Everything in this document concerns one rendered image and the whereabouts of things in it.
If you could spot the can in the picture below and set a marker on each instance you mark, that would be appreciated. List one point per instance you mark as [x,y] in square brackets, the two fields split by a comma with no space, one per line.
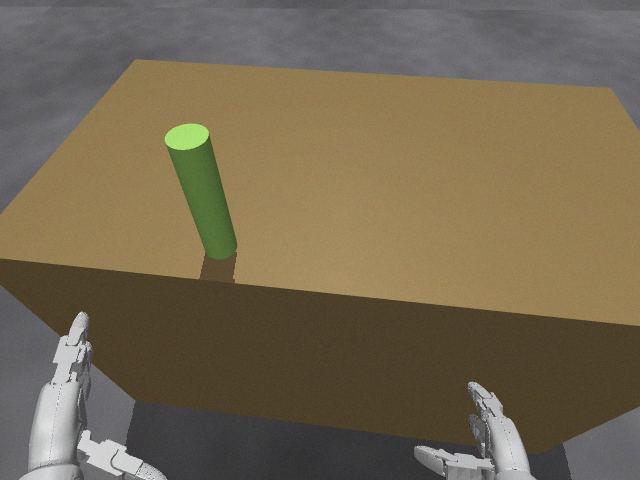
[192,154]

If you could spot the left robot arm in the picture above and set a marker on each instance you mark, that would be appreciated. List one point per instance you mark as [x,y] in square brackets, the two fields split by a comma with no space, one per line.
[61,471]

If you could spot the right robot hand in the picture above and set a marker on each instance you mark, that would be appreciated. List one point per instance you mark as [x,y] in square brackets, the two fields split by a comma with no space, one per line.
[498,441]

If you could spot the left robot hand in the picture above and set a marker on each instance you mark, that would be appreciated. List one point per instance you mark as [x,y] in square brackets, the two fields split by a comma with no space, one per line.
[59,434]

